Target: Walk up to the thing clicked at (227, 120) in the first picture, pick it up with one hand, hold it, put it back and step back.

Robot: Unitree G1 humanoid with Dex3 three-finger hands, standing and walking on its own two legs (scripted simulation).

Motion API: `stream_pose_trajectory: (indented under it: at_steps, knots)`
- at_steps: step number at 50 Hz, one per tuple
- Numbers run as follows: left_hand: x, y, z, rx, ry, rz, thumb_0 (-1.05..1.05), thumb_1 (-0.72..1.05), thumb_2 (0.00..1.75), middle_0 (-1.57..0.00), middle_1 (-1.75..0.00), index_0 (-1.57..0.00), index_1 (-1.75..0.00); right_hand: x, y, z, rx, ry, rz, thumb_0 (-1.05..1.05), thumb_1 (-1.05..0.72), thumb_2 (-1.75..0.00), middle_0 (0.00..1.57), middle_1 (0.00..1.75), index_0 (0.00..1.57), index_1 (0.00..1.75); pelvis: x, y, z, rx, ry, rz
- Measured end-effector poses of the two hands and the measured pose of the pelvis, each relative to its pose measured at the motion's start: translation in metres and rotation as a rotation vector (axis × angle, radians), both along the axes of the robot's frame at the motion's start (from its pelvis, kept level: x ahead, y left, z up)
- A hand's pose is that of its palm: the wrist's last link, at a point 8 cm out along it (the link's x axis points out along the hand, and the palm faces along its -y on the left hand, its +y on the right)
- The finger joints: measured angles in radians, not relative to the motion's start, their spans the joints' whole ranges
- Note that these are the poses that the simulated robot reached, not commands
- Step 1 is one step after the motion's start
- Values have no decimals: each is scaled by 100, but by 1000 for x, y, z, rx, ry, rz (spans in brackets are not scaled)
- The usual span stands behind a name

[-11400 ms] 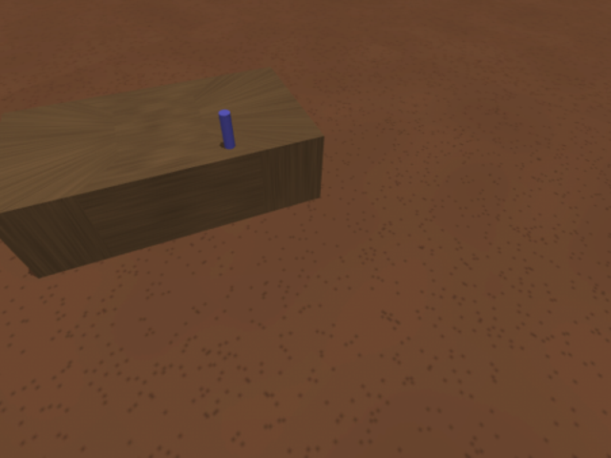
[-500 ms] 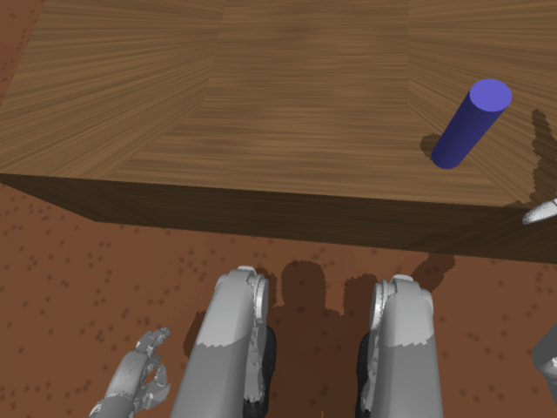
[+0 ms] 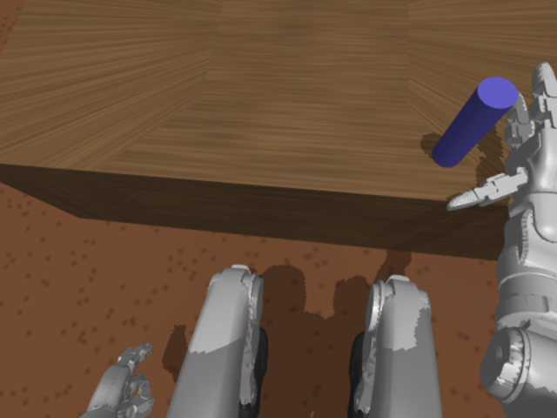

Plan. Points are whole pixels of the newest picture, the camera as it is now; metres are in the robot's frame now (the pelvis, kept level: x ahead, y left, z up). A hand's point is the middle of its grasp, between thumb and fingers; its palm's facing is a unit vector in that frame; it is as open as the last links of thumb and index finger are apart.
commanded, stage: close in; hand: right
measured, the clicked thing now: (467, 128) +0.51 -0.22 +0.00
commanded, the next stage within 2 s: rest palm in 0.12 s
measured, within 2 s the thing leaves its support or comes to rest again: leaves its support in 1.54 s
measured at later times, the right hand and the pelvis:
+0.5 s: hand (466, 153) +0.47 -0.21 +0.00, palm faces +0.10 +1.00 -0.01, open 17.2 cm; pelvis +0.00 +0.00 -0.01, yaw -1 degrees
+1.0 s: hand (461, 145) +0.48 -0.21 -0.01, palm faces +0.11 +0.99 -0.02, open 11.1 cm; pelvis +0.00 +0.00 -0.01, yaw +0 degrees
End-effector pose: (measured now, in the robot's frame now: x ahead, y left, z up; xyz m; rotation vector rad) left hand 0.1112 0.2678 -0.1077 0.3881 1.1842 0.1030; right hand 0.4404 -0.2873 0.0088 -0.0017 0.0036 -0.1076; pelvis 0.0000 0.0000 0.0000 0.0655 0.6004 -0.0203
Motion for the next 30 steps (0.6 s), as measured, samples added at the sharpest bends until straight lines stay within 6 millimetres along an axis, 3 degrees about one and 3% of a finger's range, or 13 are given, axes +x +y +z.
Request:
stream_pose_trajectory:
  at_steps: [15, 24, 30]
  knots:
    - [32, 1, -11, -12, -19, -30, 1, 89, 90, -20, -30, -20, -30, 0, 14, -8, -11, -15, -1, -1, 49, -4, 6, 4, 5, 4, 6, 3, -5, -9, 2, -3]
    - [31, -3, -13, -29, -15, -25, 1, 86, 93, -20, -29, -19, -31, 0, 21, -7, -11, -11, 10, -1, 51, -1, 11, 4, 10, 4, 5, 3, -5, -11, 2, -4]
    - [22, -1, -15, -22, 3, -15, 1, 88, 92, -20, -30, -19, -31, 3, 24, -10, -13, -9, 13, -1, 50, -2, 23, 11, 22, 11, 3, 2, -8, -10, -1, -4]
